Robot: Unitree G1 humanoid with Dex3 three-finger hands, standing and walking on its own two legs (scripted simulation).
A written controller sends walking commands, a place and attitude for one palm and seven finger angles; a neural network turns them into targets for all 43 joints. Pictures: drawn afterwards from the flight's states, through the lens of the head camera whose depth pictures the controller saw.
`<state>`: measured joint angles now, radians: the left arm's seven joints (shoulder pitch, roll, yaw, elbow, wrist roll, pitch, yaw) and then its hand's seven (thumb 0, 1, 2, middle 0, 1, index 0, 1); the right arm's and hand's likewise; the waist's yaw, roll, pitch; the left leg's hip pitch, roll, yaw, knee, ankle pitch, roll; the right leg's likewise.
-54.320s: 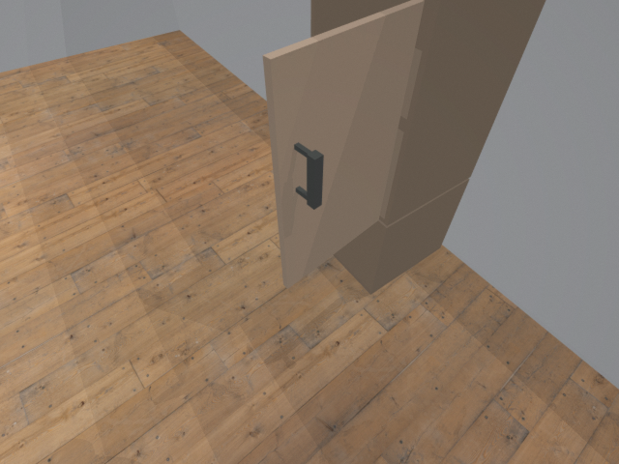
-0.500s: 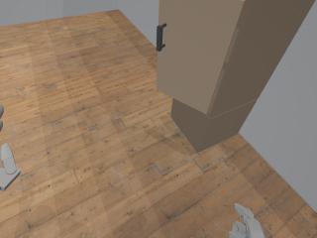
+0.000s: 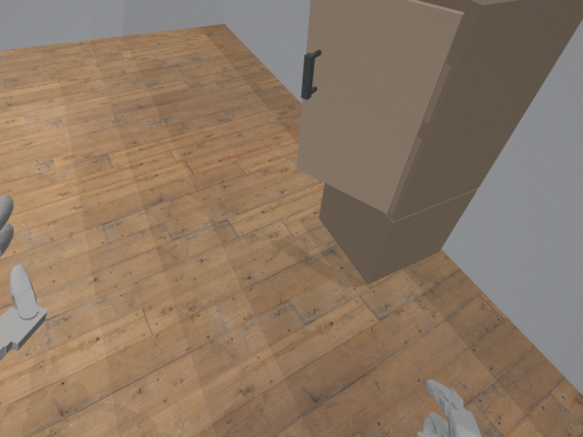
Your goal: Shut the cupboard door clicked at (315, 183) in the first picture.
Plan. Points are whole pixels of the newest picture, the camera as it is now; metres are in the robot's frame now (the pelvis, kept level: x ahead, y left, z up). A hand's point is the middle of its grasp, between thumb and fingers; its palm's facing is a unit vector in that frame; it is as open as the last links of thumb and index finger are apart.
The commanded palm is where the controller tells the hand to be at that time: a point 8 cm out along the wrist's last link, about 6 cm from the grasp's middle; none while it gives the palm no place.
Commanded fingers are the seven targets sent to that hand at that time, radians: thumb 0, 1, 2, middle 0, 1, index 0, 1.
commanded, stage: stop stepping back and stand still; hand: left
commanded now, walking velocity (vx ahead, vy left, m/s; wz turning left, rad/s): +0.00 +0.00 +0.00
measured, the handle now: (311, 74) +1.00 +0.01 +0.03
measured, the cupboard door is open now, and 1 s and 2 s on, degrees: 27 27 27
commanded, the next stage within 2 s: let the arm hang, fingers relaxed in 0.26 s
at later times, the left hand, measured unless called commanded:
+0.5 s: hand (95, 397) +0.17 +0.27 -0.03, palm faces +0.12 -0.90 -0.43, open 7.4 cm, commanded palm none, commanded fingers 0.00 0.90 0.90 -0.20 -0.30 -0.20 -0.30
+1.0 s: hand out of the picture -0.09 +0.19 -0.17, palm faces +0.02 -0.97 -0.22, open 7.3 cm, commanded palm none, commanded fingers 0.00 0.90 0.90 -0.20 -0.30 -0.20 -0.30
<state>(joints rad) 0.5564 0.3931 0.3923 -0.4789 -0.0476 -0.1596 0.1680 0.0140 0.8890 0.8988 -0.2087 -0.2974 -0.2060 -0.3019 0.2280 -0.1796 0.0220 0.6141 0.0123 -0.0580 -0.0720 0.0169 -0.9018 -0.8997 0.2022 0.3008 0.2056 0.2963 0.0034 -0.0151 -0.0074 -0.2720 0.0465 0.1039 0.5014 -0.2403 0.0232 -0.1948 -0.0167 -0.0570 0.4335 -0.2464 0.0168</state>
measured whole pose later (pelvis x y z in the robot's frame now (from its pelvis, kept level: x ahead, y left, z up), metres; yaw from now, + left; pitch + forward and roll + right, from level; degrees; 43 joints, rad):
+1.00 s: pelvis -0.03 +0.00 +0.00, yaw +0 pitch -2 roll -1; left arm 0.37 0.18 0.01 1.16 0.01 0.02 0.03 0.01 0.92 0.90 -0.20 -0.29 -0.20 -0.30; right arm 0.34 -0.16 -0.01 1.11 -0.01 0.03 -0.02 0.01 -0.91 -0.90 0.20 0.30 0.20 0.30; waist 0.00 0.02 0.05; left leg -0.24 0.03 0.12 0.44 -0.18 0.03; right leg -0.19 -0.03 -0.05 0.42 -0.21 0.01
